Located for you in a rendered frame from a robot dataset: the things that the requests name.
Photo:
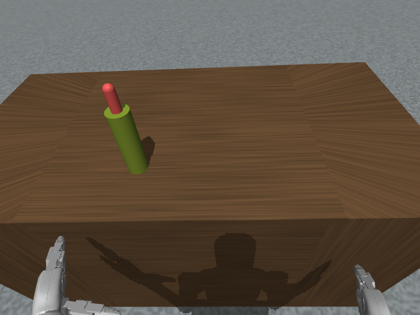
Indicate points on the left robot hand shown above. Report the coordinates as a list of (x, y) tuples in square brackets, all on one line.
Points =
[(50, 289)]

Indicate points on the right robot hand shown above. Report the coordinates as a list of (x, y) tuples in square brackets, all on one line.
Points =
[(370, 300)]

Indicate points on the bottle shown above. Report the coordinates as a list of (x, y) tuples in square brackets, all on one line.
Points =
[(122, 125)]

